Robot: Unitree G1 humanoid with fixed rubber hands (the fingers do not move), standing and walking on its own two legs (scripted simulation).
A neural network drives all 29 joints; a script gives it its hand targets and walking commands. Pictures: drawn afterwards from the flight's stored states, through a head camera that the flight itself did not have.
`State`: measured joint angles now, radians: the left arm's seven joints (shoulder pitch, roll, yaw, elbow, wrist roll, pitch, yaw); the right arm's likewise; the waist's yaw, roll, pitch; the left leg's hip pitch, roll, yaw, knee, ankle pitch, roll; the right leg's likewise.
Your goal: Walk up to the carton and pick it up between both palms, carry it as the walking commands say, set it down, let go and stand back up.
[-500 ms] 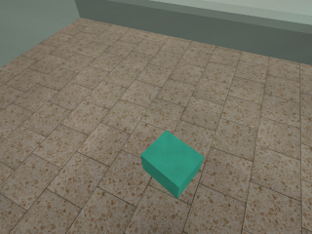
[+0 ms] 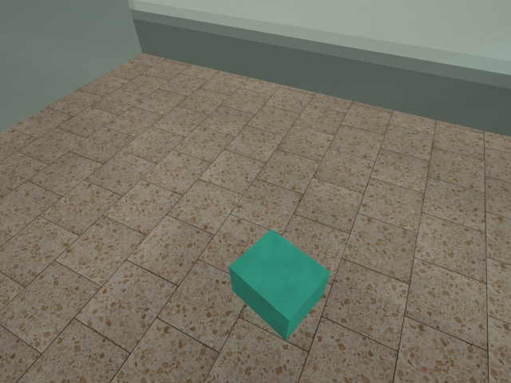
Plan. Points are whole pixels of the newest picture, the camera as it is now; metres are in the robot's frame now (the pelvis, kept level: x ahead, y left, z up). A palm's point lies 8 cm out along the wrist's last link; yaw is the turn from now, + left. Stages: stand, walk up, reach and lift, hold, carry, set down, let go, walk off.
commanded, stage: walk up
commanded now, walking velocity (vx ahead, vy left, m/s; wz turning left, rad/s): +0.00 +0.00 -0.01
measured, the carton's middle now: (278, 282) +0.64 -0.03 -0.68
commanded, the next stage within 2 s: none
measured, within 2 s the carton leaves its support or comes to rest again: neither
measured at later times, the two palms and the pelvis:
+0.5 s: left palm out of the picture -0.05 +0.24 -0.15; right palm out of the picture -0.05 -0.15 -0.14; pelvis +0.00 +0.04 +0.00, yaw +0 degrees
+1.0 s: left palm out of the picture -0.02 +0.25 -0.16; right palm out of the picture -0.04 -0.16 -0.15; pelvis +0.01 +0.05 -0.01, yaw -5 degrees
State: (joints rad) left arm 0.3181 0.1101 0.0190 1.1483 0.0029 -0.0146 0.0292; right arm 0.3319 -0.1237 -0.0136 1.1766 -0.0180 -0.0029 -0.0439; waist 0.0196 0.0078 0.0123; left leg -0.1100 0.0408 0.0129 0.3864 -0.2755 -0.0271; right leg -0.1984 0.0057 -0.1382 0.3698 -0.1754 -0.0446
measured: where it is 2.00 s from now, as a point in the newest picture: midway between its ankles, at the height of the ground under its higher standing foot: outside the picture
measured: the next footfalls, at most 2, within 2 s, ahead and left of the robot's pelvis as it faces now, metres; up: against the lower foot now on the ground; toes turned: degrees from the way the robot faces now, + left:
right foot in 1.22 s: +0.06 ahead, -0.12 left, +0.00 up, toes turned -18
left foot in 1.68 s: +0.21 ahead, +0.21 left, +0.00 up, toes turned -20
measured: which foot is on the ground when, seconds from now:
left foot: down 0.00-1.00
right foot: down 0.00-0.96, up 0.98-1.00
